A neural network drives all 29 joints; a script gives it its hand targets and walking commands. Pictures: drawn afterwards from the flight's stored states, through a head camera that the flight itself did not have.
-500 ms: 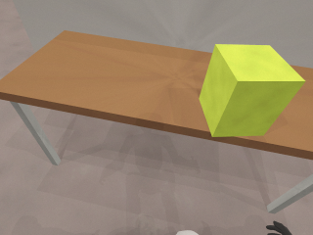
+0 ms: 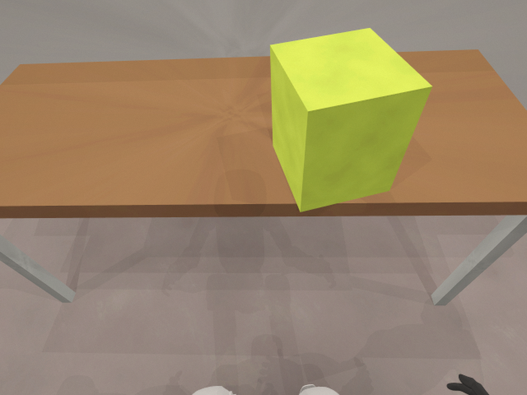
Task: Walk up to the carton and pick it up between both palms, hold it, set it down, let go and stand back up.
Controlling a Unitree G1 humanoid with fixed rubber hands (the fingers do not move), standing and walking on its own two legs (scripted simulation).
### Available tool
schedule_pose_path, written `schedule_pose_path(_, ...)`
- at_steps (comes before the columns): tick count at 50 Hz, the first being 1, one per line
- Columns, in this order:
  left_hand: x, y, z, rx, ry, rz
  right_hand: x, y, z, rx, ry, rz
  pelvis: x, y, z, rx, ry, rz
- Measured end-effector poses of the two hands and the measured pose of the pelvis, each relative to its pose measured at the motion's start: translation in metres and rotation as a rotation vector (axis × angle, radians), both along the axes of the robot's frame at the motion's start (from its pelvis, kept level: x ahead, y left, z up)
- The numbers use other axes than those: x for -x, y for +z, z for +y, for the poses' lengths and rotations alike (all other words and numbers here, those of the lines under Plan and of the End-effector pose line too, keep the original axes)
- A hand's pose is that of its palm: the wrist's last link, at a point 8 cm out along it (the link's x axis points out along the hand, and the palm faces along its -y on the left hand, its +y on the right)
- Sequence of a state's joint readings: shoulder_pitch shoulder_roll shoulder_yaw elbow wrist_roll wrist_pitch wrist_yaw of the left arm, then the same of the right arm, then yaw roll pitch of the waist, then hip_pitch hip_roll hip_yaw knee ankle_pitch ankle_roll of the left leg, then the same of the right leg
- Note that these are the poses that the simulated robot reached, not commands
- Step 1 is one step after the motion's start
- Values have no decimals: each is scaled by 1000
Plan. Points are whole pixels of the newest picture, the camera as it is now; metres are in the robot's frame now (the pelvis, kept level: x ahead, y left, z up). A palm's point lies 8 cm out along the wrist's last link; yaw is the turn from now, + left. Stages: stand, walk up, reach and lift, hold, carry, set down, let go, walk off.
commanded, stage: walk up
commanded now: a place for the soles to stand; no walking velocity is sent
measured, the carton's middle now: (333, 123) +0.60 -0.13 +0.05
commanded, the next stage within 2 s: none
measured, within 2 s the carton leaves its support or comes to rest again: neither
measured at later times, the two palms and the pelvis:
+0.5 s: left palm out of the picture +0.11 +0.35 -0.10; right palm out of the picture +0.10 -0.27 -0.07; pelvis +0.01 +0.05 +0.00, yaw -2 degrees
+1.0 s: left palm out of the picture +0.16 +0.32 -0.10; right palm out of the picture +0.07 -0.30 -0.09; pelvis +0.01 +0.02 +0.00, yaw -6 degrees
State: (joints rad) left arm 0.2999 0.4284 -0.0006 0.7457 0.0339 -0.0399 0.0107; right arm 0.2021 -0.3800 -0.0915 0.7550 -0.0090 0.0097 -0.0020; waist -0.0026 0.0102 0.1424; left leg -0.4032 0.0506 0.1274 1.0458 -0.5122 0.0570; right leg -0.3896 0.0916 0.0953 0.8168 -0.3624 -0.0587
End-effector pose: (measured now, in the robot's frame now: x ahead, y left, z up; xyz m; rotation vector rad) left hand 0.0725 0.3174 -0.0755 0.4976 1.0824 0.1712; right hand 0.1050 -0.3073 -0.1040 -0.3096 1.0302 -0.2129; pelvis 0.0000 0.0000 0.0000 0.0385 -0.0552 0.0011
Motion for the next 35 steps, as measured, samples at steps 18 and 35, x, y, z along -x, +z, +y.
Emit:
schedule_pose_path(18, -26, -17, 46, 56, -15, -61, 0, 24, 44, 86, -16, -71, -6, -2, 53, 70, -16, -46)
schedule_pose_path(35, -44, -25, 19, 64, -76, -43, 24, 17, 18, 78, -85, -15, -6, -6, 34, 51, -75, -30)
